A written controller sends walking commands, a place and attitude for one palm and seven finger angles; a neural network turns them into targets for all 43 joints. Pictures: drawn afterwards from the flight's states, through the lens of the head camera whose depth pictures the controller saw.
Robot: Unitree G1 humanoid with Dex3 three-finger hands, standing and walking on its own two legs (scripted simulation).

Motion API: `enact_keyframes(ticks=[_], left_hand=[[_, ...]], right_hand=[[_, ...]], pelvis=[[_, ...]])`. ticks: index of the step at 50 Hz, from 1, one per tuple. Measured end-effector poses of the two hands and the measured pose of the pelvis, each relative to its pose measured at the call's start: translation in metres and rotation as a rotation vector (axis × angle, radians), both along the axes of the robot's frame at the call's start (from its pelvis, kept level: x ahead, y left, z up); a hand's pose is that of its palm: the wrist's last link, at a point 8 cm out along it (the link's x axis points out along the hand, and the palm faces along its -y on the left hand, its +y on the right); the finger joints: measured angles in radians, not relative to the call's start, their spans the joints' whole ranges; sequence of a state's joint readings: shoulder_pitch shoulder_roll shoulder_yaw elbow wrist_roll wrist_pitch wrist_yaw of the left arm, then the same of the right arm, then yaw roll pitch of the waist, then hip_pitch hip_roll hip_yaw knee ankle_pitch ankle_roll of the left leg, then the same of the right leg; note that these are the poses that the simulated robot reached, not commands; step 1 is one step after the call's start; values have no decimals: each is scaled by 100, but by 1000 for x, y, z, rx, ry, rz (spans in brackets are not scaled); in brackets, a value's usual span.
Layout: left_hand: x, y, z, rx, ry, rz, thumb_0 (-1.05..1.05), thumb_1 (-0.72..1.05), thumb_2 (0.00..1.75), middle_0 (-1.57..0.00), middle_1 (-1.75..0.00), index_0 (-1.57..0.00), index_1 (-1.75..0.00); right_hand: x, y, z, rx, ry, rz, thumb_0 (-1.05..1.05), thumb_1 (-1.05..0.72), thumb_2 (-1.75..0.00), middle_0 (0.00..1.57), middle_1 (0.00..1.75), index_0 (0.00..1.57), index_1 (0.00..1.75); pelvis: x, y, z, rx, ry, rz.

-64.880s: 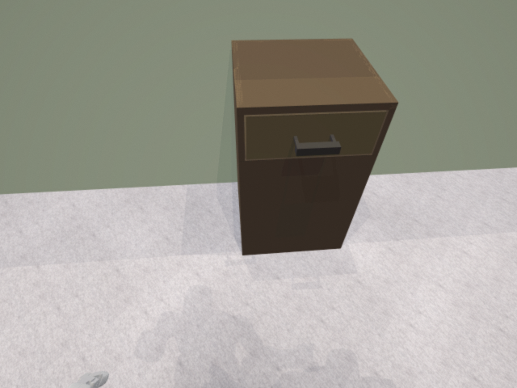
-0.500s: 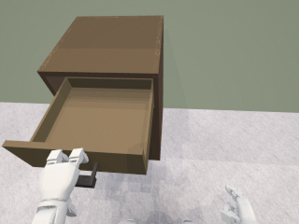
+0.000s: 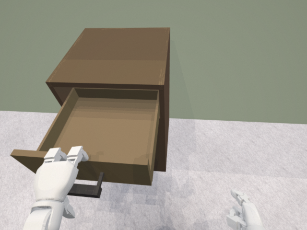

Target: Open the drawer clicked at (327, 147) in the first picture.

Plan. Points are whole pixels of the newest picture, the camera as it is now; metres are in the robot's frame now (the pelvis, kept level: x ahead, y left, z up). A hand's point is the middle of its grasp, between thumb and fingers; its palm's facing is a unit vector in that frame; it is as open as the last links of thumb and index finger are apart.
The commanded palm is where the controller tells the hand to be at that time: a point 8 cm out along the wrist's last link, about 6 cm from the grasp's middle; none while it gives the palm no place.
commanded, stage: lift the hand off the handle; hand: left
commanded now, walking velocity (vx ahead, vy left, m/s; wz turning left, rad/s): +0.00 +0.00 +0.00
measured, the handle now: (81, 182) +0.25 +0.26 -0.08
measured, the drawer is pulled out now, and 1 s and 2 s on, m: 0.30 0.30 0.30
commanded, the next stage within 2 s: draw the hand back to the body in 0.82 s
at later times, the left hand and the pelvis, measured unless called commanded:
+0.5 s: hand (60, 177) +0.22 +0.25 +0.05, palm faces +0.05 -0.07 -1.00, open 13.8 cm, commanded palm +0.20 +0.25 +0.11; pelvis +0.01 +0.01 +0.01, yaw +0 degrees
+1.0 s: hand (57, 178) +0.21 +0.25 +0.06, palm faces -0.01 -0.11 -0.99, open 13.8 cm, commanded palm +0.19 +0.25 +0.13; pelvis +0.02 +0.01 +0.02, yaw +0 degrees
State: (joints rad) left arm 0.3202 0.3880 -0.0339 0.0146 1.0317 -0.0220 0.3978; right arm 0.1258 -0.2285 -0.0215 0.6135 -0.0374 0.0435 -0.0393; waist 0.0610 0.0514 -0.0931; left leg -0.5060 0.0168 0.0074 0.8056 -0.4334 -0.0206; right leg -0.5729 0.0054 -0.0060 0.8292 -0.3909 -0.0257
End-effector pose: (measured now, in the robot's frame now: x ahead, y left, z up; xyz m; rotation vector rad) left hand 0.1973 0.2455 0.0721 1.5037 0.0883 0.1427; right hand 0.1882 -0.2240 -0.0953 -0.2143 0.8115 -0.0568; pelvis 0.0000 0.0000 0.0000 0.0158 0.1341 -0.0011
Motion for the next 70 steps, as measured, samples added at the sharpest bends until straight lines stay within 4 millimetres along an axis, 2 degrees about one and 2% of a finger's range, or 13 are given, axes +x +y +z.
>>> enact_keyframes(ticks=[9, 22, 35, 40, 49, 55, 60, 65, 70], left_hand=[[5, 11, 10, -10, 41, 40, 0, -49, 30, -31, -120, -33, -121], [-5, 7, 29, -15, -3, -31, 0, -49, 30, -32, -120, -32, -120], [12, 4, 48, -30, 3, -31, 0, -49, 30, -31, -120, -32, -120], [6, 6, 53, -34, 19, -35, 0, -49, 30, -31, -120, -32, -120], [-6, 11, 46, -44, 56, -25, 0, -49, 30, -31, -120, -32, -120], [-2, 4, 62, -23, -12, -81, 0, -49, 30, -32, -120, -32, -120], [-4, 13, 76, 0, -31, -47, 0, -49, 30, -31, -120, -32, -120], [-14, 27, 76, -14, 20, 17, 0, -49, 30, -31, -120, -32, -120], [-22, 27, 77, -33, 45, -6, 0, -49, 30, -31, -120, -32, -120]], right_hand=[[0, 0, 6, 9, 2, -10, 1, -90, -90, 20, 30, 20, 30], [6, 6, 14, 12, -14, 11, 1, -90, -90, 20, 30, 20, 30], [13, 22, 20, 60, -33, 24, 1, -90, -90, 20, 30, 20, 30], [16, 20, 26, 60, -44, 30, 1, -90, -90, 20, 30, 20, 30], [22, 14, 27, 22, -32, 57, 1, -90, -90, 20, 30, 20, 30], [21, 16, 26, 33, -33, 44, 1, -90, -90, 20, 30, 20, 30], [20, 19, 27, 68, -39, 27, 1, -90, -90, 20, 30, 20, 30], [22, 22, 30, 69, -44, 38, 1, -90, -90, 20, 30, 20, 30], [25, 23, 34, 35, -53, 65, 1, -90, -90, 20, 30, 20, 30]], pelvis=[[3, 1, 7, 0, -17, -5], [7, 8, 11, -7, -30, -5], [12, 10, 18, -7, -52, -11], [15, 9, 20, -8, -60, -15], [15, 9, 21, -13, -56, -3], [18, 11, 21, -15, -52, -9], [20, 12, 22, -14, -58, -19], [19, 12, 24, -15, -72, -13], [17, 15, 25, -20, -82, -1]])
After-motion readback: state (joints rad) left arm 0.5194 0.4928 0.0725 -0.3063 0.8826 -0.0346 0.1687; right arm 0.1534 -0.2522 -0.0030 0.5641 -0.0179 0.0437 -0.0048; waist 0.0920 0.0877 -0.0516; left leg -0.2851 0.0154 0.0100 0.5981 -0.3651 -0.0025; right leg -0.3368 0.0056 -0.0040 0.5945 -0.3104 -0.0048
